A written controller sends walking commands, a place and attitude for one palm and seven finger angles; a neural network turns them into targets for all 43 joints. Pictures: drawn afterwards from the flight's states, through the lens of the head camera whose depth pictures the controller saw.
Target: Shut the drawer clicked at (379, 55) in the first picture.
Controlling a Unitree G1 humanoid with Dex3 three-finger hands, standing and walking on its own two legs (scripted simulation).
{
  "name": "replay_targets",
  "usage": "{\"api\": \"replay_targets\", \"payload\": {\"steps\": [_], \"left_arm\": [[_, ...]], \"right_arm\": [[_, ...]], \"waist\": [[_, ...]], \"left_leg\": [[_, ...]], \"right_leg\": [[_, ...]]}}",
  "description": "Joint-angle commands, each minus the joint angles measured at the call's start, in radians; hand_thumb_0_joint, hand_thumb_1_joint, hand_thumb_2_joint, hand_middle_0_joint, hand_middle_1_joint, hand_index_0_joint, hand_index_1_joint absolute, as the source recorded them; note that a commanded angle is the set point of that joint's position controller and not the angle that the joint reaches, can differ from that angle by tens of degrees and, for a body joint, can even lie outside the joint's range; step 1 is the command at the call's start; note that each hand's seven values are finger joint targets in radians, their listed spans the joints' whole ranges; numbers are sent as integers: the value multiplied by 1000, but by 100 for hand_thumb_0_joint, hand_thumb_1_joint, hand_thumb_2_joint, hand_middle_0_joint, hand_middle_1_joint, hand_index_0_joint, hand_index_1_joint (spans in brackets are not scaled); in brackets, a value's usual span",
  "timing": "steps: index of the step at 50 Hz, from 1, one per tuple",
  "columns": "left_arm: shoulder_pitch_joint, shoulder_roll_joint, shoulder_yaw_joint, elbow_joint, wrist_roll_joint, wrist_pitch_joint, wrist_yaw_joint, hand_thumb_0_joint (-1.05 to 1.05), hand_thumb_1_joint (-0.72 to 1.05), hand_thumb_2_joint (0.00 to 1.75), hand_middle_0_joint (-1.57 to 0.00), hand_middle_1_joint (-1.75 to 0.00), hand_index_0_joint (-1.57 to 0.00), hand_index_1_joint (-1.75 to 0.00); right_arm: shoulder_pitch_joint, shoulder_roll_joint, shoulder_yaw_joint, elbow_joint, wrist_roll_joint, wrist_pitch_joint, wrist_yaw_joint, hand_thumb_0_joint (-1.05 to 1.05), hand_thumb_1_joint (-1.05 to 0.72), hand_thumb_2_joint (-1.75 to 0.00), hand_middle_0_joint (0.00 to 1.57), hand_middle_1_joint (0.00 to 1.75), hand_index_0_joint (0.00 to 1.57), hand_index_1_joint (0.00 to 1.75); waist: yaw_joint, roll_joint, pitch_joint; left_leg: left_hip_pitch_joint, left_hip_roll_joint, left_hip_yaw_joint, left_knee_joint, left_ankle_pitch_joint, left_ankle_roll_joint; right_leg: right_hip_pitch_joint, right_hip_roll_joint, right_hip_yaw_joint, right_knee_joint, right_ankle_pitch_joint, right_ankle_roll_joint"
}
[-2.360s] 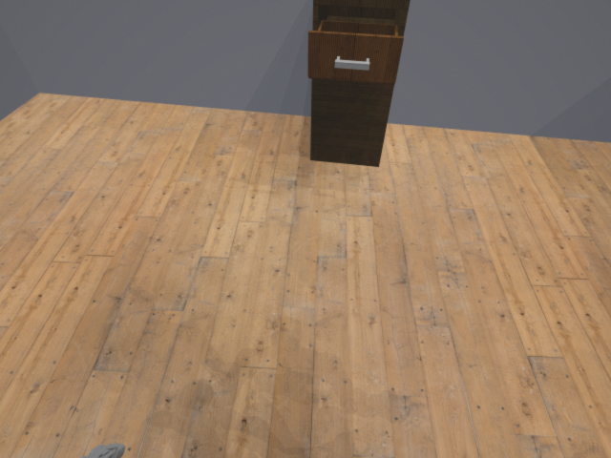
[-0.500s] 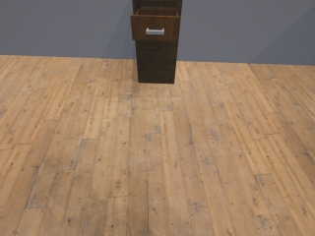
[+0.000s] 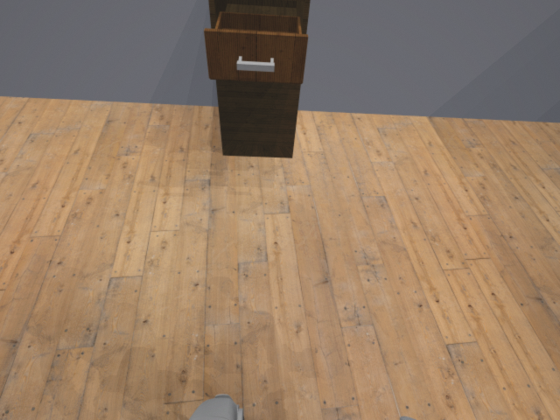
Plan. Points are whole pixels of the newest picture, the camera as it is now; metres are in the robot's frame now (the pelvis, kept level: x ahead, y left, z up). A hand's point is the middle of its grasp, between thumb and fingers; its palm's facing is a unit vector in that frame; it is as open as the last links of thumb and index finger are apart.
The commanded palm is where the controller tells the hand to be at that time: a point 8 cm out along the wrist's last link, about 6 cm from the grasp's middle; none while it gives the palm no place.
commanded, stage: walk to a spot facing it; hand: left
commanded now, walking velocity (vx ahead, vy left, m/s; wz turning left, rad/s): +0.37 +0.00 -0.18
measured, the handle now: (256, 63) +1.14 +0.20 -0.07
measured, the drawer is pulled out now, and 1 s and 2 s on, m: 0.30 0.30 0.30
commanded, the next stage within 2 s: turn to face it in 1.08 s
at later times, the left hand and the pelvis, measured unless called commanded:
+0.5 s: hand (221, 299) +0.34 +0.15 -0.15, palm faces -0.19 -0.96 -0.19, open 7.4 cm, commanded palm none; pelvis +0.21 -0.01 +0.01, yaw -9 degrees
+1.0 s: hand (231, 290) +0.38 +0.14 -0.18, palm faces -0.02 -0.99 -0.13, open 7.3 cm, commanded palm none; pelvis +0.42 -0.03 +0.00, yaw -7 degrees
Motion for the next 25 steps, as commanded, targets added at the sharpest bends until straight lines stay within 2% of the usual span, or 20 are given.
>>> {"api": "replay_targets", "payload": {"steps": [1,2,3,4,5,7,8,10,12,14,15,17,22,23,24,25], "left_arm": [[96,90,42,-56,-24,-4,-4,0,90,90,-20,-30,-20,-30],[21,89,30,-100,-20,-13,-10,0,90,90,-20,-30,-20,-30],[-26,89,34,-102,-15,-7,-7,0,90,90,-20,-30,-20,-30],[-81,83,36,-107,-10,0,-14,0,90,90,-20,-30,-20,-30],[-97,76,39,-103,-2,9,-23,0,90,90,-20,-30,-20,-30],[-56,48,38,-84,5,35,-31,0,90,90,-20,-30,-20,-30],[-41,38,38,-86,7,47,-32,0,90,90,-20,-30,-20,-30],[-62,35,44,-103,9,61,-34,0,90,90,-20,-30,-20,-30],[-122,44,44,-130,8,63,-40,0,90,90,-20,-30,-20,-30],[-186,53,43,-155,7,65,-45,0,90,90,-20,-30,-20,-30],[-228,57,42,-165,6,64,-48,0,90,90,-20,-30,-20,-30],[-313,62,39,-192,3,60,-50,0,90,90,-20,-30,-20,-30],[-396,71,38,-215,1,46,-50,0,90,90,-20,-30,-20,-30],[-388,75,39,-212,2,41,-50,0,90,90,-20,-30,-20,-30],[-342,84,42,-197,3,36,-49,0,90,90,-20,-30,-20,-30],[-217,107,49,-156,5,28,-46,0,90,90,-20,-30,-20,-30]], "right_arm": [[422,-274,-61,53,-26,-34,-39,0,-90,-90,20,30,20,30],[466,-305,-59,54,-8,-22,-40,0,-90,-90,20,30,20,30],[373,-256,-51,54,-3,-22,-44,0,-90,-90,20,30,20,30],[284,-187,-36,28,-2,-27,-44,0,-90,-90,20,30,20,30],[237,-125,-19,20,-5,-34,-44,0,-90,-90,20,30,20,30],[210,-80,-9,30,-4,-47,-48,0,-90,-90,20,30,20,30],[206,-84,-7,28,-2,-52,-49,0,-90,-90,20,30,20,30],[210,-80,-16,22,-3,-57,-49,0,-90,-90,20,30,20,30],[237,-97,-16,34,-1,-59,-48,0,-90,-90,20,30,20,30],[258,-115,-19,45,0,-59,-47,0,-90,-90,20,30,20,30],[275,-121,-21,51,-1,-57,-46,0,-90,-90,20,30,20,30],[313,-128,-22,68,-4,-51,-42,0,-90,-90,20,30,20,30],[372,-141,-21,101,-15,-37,-40,0,-90,-90,20,30,20,30],[374,-143,-20,103,-17,-33,-42,0,-90,-90,20,30,20,30],[370,-148,-18,107,-15,-30,-43,0,-90,-90,20,30,20,30],[354,-151,-17,106,-9,-29,-42,0,-90,-90,20,30,20,30]], "waist": [[-176,280,-236],[-177,278,-210],[-151,213,-143],[-123,161,-15],[-93,132,50],[-41,115,47],[-27,113,31],[-21,100,38],[-27,84,54],[-36,96,67],[-50,95,73],[-78,95,91],[-102,119,104],[-95,115,95],[-69,114,65],[-7,91,-3]], "left_leg": [[749,289,-442,-223,-50,144],[688,396,-641,-376,-87,210],[573,397,-601,-427,-251,201],[428,354,-506,-458,-312,173],[313,305,-408,-478,-285,142],[226,245,-244,-480,-176,111],[206,226,-180,-486,-133,112],[206,221,-124,-508,-81,131],[258,224,-109,-523,-34,144],[310,219,-68,-526,-9,146],[336,215,-48,-522,5,144],[353,223,-36,-517,23,143],[427,233,5,-445,118,127],[436,232,13,-404,176,120],[438,216,39,-321,284,106],[416,180,82,-155,383,79]], "right_leg": [[-527,-15,-47,699,181,-31],[-623,14,3,916,-134,-34],[-687,-35,38,1015,-92,-42],[-725,-94,42,1024,8,-36],[-699,-122,44,994,74,-29],[-631,-140,35,929,131,-14],[-618,-146,27,897,149,-6],[-645,-165,19,835,198,11],[-691,-174,10,749,235,23],[-709,-185,-10,631,268,32],[-701,-185,-28,561,270,33],[-669,-173,-54,445,264,28],[-589,-122,-106,296,218,0],[-540,-104,-121,264,195,-10],[-451,-76,-146,217,188,-22],[-282,-42,-167,156,214,-38]]}}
